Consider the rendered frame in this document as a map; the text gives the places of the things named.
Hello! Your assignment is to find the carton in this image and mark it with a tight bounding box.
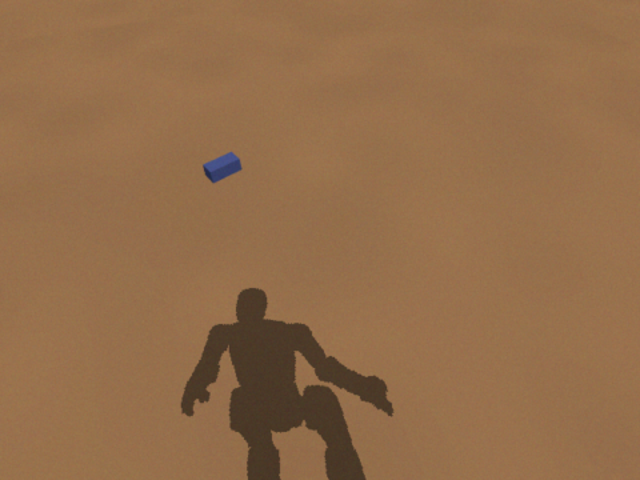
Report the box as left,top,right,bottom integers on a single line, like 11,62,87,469
203,152,242,183

